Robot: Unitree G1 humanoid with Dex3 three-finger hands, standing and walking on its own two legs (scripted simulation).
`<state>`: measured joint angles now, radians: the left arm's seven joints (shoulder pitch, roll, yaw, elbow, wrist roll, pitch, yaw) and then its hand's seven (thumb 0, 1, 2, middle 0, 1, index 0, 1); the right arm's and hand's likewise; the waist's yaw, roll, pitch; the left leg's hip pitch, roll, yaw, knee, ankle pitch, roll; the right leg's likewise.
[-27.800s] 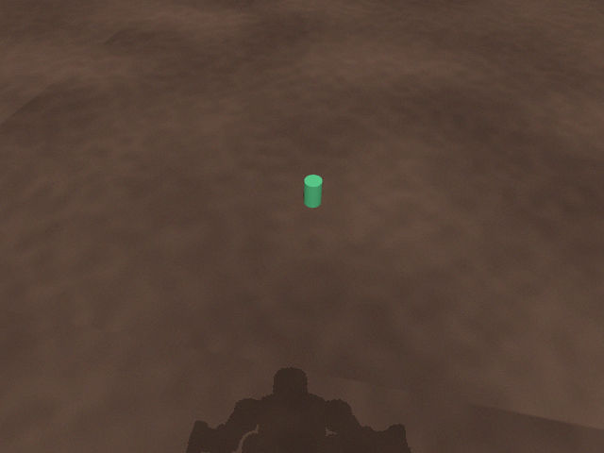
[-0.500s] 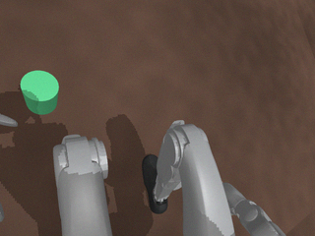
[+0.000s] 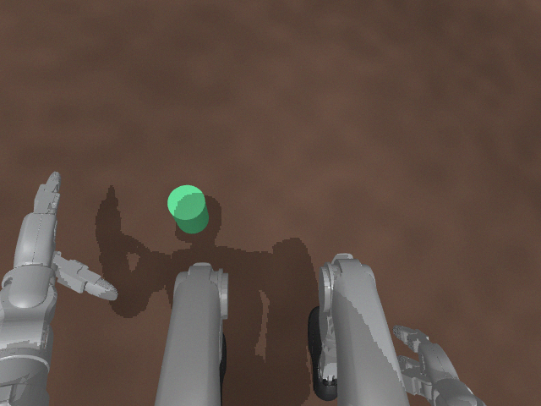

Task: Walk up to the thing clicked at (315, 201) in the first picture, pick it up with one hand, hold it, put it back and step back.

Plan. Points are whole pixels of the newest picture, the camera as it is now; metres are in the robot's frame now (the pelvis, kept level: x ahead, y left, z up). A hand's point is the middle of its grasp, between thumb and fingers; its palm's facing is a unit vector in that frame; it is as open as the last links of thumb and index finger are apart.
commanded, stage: home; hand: left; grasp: from the side
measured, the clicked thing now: (189, 210) +0.47 +0.17 -0.37
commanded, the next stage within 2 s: none
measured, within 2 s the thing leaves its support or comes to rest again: neither
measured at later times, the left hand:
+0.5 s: hand (88, 261) +0.28 +0.19 +0.12, palm faces +0.13 -0.93 -0.34, open 17.3 cm
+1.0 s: hand (23, 309) +0.24 +0.17 +0.22, palm faces +0.17 -0.94 -0.29, open 17.6 cm
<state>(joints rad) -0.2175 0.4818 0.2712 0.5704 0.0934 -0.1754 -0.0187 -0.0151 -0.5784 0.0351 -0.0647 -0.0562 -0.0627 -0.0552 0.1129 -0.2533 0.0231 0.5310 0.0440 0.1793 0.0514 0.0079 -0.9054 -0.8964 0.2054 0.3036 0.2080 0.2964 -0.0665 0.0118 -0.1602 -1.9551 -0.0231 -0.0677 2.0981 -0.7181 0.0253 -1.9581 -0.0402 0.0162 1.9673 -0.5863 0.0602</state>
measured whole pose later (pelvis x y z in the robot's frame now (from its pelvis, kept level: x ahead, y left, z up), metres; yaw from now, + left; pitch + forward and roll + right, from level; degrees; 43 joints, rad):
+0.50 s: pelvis +0.06 -0.03 +0.21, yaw +3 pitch +21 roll -2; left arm 0.19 0.27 0.06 0.26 -0.01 0.18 0.16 -0.01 -0.52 0.07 -0.07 -0.07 -0.07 -0.07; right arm 0.21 -0.23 0.01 0.49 0.06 0.02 -0.13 0.01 -0.90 -0.90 0.20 0.30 0.21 0.30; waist -0.06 0.01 -0.16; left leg -1.08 0.03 -0.07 1.32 -0.61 -0.04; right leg -1.11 -0.03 -0.03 1.27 -0.52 0.02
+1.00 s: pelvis +0.09 -0.02 +0.28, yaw +3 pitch +9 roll -2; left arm 0.48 0.21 -0.02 -0.02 -0.01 0.28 0.16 -0.01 -0.57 0.04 -0.06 -0.05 -0.05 -0.05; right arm 0.27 -0.20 0.03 0.46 0.02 -0.09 -0.17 0.01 -0.90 -0.90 0.20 0.30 0.21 0.30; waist -0.02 0.03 -0.12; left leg -0.63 0.03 -0.06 1.00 -0.52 -0.02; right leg -0.66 -0.03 -0.03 0.94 -0.44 0.03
